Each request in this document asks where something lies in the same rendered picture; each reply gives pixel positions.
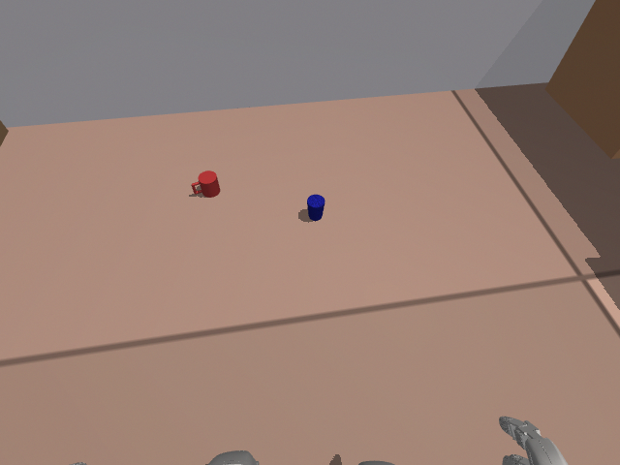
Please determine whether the right robot hand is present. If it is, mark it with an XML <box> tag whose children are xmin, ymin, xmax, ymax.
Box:
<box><xmin>499</xmin><ymin>417</ymin><xmax>568</xmax><ymax>465</ymax></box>

